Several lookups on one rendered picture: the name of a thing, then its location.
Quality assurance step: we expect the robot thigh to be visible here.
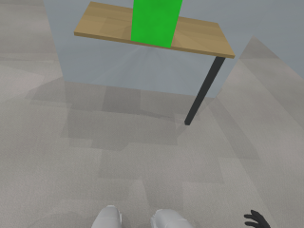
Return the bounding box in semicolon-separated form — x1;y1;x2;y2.
150;209;195;228
91;207;122;228

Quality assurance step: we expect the carton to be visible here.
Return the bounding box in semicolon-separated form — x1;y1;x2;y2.
130;0;182;48

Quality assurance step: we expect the right robot hand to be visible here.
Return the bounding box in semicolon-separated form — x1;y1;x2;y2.
244;210;271;228

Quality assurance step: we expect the table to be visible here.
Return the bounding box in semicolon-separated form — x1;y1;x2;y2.
73;1;236;125

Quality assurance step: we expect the left robot thigh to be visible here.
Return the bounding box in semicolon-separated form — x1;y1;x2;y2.
91;207;122;228

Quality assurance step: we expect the right robot thigh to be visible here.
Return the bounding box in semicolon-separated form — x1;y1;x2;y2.
150;209;195;228

